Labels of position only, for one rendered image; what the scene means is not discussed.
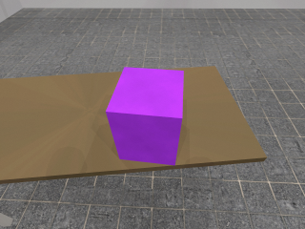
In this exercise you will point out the table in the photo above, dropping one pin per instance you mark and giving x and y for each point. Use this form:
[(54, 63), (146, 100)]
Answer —
[(56, 127)]

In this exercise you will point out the carton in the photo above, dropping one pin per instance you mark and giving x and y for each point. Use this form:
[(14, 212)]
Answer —
[(145, 114)]

